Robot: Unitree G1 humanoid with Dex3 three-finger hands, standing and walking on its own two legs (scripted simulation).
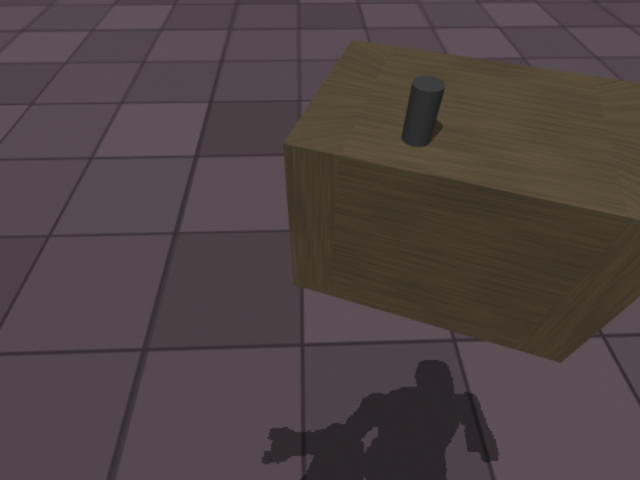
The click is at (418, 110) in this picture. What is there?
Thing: squat round
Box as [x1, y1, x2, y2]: [402, 76, 444, 146]
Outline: 438,78 431,76 420,76 415,78 412,82 402,132 403,141 409,145 423,146 427,144 430,140 444,88 444,83
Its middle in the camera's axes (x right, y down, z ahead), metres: +0.26 -0.31 +0.97
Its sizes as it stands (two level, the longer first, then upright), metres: 0.075 0.075 0.151
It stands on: a support 0.65 m high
